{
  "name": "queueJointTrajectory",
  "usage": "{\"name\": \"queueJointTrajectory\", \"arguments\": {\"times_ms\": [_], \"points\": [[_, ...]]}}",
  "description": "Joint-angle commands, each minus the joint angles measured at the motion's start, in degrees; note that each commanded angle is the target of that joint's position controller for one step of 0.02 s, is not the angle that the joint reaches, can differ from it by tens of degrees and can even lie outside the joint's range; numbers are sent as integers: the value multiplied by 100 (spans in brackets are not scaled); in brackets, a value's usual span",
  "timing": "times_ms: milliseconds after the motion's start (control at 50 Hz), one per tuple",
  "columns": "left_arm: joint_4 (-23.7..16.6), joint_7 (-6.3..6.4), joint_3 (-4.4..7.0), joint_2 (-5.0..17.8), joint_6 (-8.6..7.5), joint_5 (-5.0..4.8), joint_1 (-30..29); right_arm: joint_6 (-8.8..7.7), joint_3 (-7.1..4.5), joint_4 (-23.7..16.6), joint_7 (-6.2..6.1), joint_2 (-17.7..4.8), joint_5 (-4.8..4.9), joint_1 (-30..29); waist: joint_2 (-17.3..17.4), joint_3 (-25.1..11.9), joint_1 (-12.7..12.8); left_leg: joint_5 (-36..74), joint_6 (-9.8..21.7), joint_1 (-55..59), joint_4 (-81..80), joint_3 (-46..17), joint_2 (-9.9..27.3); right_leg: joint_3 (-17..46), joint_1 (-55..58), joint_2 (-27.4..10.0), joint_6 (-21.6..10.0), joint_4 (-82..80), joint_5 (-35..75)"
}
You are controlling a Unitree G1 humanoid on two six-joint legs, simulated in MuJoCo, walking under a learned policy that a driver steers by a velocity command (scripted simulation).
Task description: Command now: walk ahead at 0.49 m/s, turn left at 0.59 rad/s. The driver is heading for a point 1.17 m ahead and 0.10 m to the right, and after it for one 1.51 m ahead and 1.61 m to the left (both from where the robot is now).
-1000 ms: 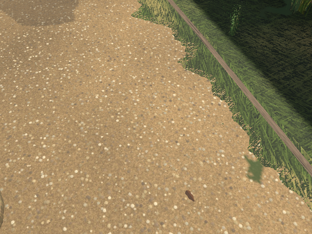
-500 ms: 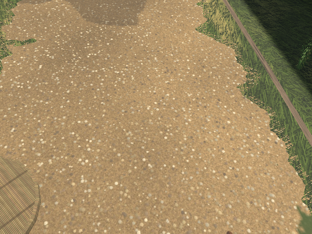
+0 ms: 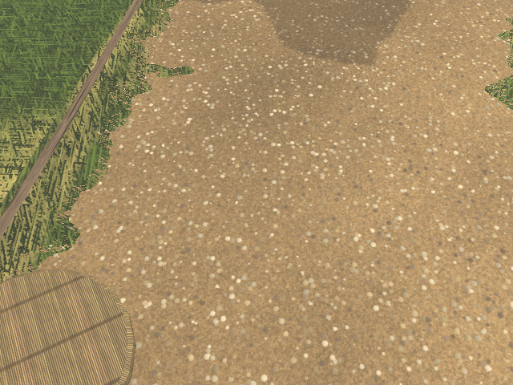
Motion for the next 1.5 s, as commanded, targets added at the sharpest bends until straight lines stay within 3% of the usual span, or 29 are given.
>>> {"name": "queueJointTrajectory", "arguments": {"times_ms": [20,260,300,340,360,380,400,420,460,500,620,800,900,920,940,960,980,1000,1020,1060,1140,1240,1340,1400,1420,1440,1460,1480,1500], "points": [[-117,-23,138,493,-75,-3,206,26,-73,-492,34,-170,25,131,-616,-244,16,345,-15,-1063,-57,-161,688,1448,971,-1622,-978,-1473,300],[430,-53,252,1123,115,-225,1008,-112,95,-1293,292,-146,-40,-1789,-531,234,446,1718,48,-1003,-3387,521,467,263,1562,-1685,-857,-1441,899],[510,-40,263,1198,206,-261,1058,-126,46,-1374,318,-291,-55,-1782,-645,192,321,1230,209,-785,-3676,647,321,283,1900,-1844,-759,-1116,1358],[531,-14,224,1173,284,-252,952,-135,-162,-1068,289,-626,-111,-685,-623,-461,-346,1366,458,905,-4130,966,-99,-97,1740,-1548,-509,306,2998],[460,15,130,964,274,-160,962,-113,-342,-805,218,-1014,-120,331,-392,-1114,-774,1528,682,2490,-3978,499,225,-330,865,-1258,-270,1712,2568],[214,-19,-76,327,168,-27,1353,-80,-478,-735,147,-1726,-218,926,1058,-1798,-614,1000,1511,4496,-4338,-2198,1802,-414,-1461,-404,131,4083,-344],[316,-53,-67,487,2,-126,1417,-110,-386,-739,169,-1446,-157,1070,1150,-2474,-640,797,1905,4788,-5228,-3953,2340,659,-2230,-109,105,5118,-2522],[185,-83,68,899,-47,-322,993,-147,-263,-735,206,-1082,-163,728,739,-1663,-578,892,1597,4244,-5237,-3084,2113,801,-2774,-456,24,5418,-2192],[103,-33,61,777,-19,-209,517,-161,-148,-816,243,-667,-137,-95,170,-772,-226,1712,1235,2699,-5394,-1566,1563,643,-2491,-923,-3,4806,-1257],[216,-37,87,633,174,-186,778,-230,-102,-813,264,-430,-192,-438,328,-580,107,2011,1099,1882,-5818,-861,1307,726,-1814,-1116,46,4415,-735],[65,0,109,397,374,-189,298,-377,-187,-372,111,-557,-279,-66,123,-61,40,2482,997,1893,-6294,249,1292,1148,-2419,-864,196,3289,573],[-578,-289,1,179,328,-151,-986,-222,-264,57,-42,-773,-159,314,45,444,-435,2716,664,3010,-6092,1186,1558,435,-2653,-677,-62,1376,1048],[-703,-390,228,583,362,-190,-121,0,-345,-1,-144,-1103,-100,31,419,-341,244,6377,329,3191,-4058,1613,1507,-382,-883,84,-589,1229,-270],[-498,-325,415,921,371,-193,798,16,-323,-38,-166,-1103,-78,-40,268,-842,738,6167,138,2619,-2784,1737,1255,-298,538,298,-815,844,75],[-380,-176,597,1498,428,-180,1581,-60,-212,-183,-164,-842,-205,95,-623,-1436,947,3738,-124,1041,-873,1732,919,1360,2339,-740,-1233,742,300],[-530,-179,607,1799,374,-206,1343,-271,24,-429,-45,-112,-241,538,-1781,-2159,319,-1177,-447,-1298,1161,792,-424,4840,4072,-2095,-2419,-168,-665],[-536,-185,476,1334,345,-157,1524,-513,-73,-521,58,-639,-59,-116,-1016,-2313,760,-1049,-233,-1897,1383,-273,-132,4980,4137,-2067,-2158,-651,-939],[-537,-172,405,1043,307,-132,1342,-597,-89,-691,90,-732,96,-555,-783,-1555,717,-607,-91,-2128,1121,-183,109,4059,3521,-1873,-1890,-633,-619],[-610,-180,354,905,283,-156,928,-619,-70,-706,50,-657,5,-662,-158,-946,401,-191,-62,-1917,526,-114,372,3343,2521,-1612,-1692,-673,19],[-820,-142,264,639,276,-82,400,-498,-161,-675,2,-743,-199,-566,-243,-586,15,143,-143,-1183,-168,-97,636,2670,1324,-1265,-1563,-890,851],[-837,-29,335,891,252,-128,514,-284,-120,-826,-22,-497,-286,-698,-317,-325,-85,705,-502,-1055,-1208,138,576,2051,508,-990,-1570,-1115,1699],[-743,86,357,963,360,-204,908,-332,-8,-1088,53,-273,-236,-1775,-649,-235,350,2400,-593,-575,-3395,279,113,1734,302,-556,-1112,-891,1015],[-665,127,363,948,451,-230,1180,-459,-109,-1251,180,-579,-137,-2090,-813,-255,402,2008,-408,-282,-4228,56,-81,2608,1021,-907,-981,-283,451],[-716,126,298,738,458,-163,987,-551,-247,-1004,167,-803,-201,-1088,-949,-640,-122,1861,1,1067,-4602,226,-22,2540,1119,-726,-706,616,1283],[-813,95,183,462,430,-85,937,-567,-320,-934,127,-1057,-300,-298,-570,-1342,-486,1749,385,2416,-4445,-476,747,2163,571,-429,-505,1971,880],[-823,95,72,102,369,-205,1863,-509,-458,-699,131,-1549,-371,443,1113,-2135,-273,928,1408,4547,-4654,-2875,1983,1440,-1454,444,-47,3998,-1250],[-728,101,91,462,333,-290,1968,-470,-401,-563,188,-1180,-177,639,1456,-2011,-359,-511,1587,4642,-5248,-4198,2331,1502,-2480,276,21,4923,-2514],[-779,95,194,888,334,-291,1320,-441,-286,-643,174,-779,-120,318,729,-1123,-497,-895,1314,3933,-5373,-3490,2071,1573,-2806,12,18,5246,-2048],[-906,98,189,888,340,-211,809,-383,-219,-706,164,-646,-173,-17,261,-655,-435,-441,1118,3206,-5426,-2699,1809,1315,-2722,-209,18,5162,-1626]]}}
Velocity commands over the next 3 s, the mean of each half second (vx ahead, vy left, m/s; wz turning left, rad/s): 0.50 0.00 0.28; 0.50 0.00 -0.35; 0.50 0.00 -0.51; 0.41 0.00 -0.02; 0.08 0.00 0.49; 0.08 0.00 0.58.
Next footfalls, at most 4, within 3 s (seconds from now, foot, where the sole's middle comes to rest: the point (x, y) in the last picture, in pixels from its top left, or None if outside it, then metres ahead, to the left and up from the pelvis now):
0.36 left None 0.34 0.18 -0.77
0.92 right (284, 312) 0.66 -0.04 -0.77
1.42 left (241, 218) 0.98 0.08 -0.77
1.90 right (342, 187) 1.11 -0.25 -0.77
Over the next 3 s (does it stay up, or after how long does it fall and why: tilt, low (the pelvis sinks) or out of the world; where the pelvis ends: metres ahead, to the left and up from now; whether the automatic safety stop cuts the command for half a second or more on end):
stays up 1.11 -0.11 0.01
